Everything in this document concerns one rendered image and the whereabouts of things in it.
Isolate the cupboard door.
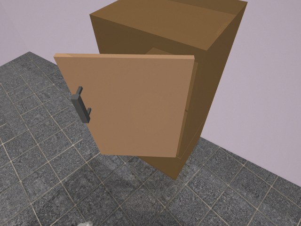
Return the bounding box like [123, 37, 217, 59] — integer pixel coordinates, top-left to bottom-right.
[53, 53, 195, 157]

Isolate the handle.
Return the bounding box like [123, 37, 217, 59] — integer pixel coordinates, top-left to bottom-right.
[71, 86, 91, 123]

